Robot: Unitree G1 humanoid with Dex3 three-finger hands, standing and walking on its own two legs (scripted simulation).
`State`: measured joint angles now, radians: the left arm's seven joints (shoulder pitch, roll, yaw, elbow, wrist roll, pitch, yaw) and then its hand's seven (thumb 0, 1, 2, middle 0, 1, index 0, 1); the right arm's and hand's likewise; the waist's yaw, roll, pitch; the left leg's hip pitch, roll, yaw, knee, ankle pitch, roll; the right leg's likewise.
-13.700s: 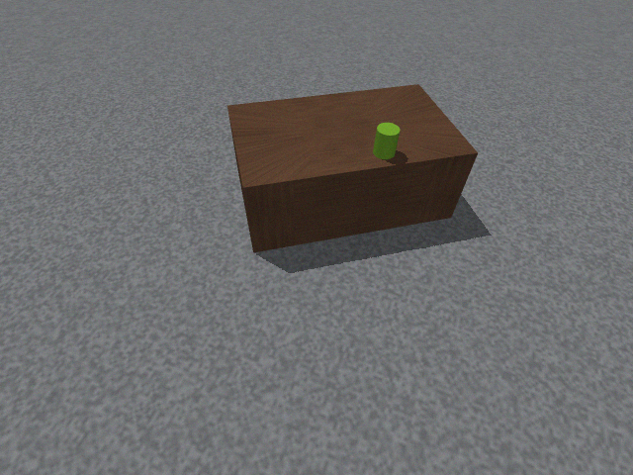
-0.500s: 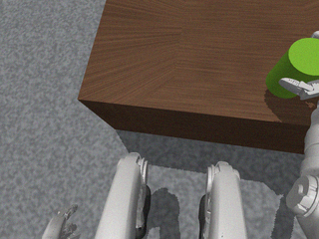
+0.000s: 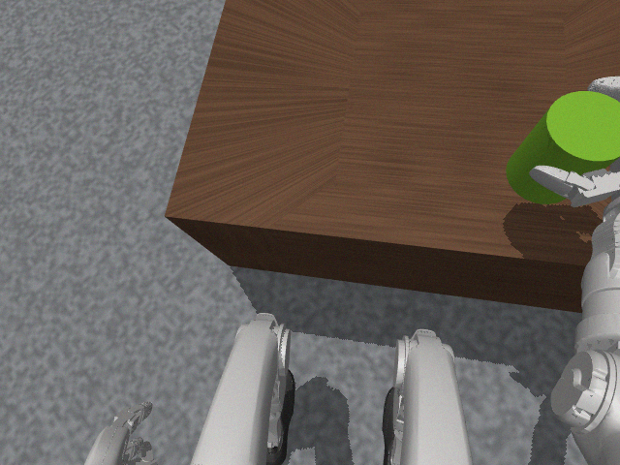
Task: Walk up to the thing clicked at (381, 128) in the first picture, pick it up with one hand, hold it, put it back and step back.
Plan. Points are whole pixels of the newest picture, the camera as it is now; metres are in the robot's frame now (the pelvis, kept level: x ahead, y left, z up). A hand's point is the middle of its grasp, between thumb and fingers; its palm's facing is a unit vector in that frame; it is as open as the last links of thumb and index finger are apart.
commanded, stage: settle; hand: right
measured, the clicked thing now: (562, 152) +0.49 -0.25 -0.01
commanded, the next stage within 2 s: lift in 0.32 s
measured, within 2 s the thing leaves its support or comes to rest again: neither
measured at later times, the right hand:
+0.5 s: hand (600, 131) +0.49 -0.26 +0.04, palm faces +0.30 +0.95 -0.02, open 11.6 cm
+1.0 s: hand out of the picture +0.46 -0.25 +0.13, palm faces +0.32 +0.95 -0.02, open 11.6 cm
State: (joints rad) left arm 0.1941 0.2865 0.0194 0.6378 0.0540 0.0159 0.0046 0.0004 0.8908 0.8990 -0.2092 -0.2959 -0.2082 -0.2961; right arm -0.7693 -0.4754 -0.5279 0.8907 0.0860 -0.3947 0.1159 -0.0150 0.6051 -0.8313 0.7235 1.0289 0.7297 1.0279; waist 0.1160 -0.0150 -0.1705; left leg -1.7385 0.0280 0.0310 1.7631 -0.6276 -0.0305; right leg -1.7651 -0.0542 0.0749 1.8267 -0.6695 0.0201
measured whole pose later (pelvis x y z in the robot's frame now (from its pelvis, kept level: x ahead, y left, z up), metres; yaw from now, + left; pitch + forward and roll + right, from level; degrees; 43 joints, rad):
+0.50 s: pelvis +0.01 +0.00 +0.03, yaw +0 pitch +34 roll +4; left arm 0.19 0.28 0.02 0.64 0.06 0.01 0.00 0.00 0.90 0.89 -0.21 -0.30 -0.21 -0.30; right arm -0.73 -0.44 -0.52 0.90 0.09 -0.43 0.11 -0.02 0.60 -0.84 0.70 1.06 0.70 1.06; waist 0.11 -0.02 -0.17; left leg -1.64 0.03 0.03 1.67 -0.61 -0.03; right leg -1.66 -0.06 0.07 1.73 -0.66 0.02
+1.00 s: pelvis +0.02 +0.00 +0.10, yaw -1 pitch +27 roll +3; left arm 0.22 0.25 0.03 0.66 0.03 0.00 0.01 0.00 0.91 0.89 -0.21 -0.31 -0.22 -0.30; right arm -0.51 -0.31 -0.40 0.67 0.12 -0.38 0.02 -0.02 0.61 -0.85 0.71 1.05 0.72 1.05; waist 0.07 -0.02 -0.16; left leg -1.31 0.03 0.04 1.41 -0.56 -0.03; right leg -1.34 -0.06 0.05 1.47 -0.60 0.02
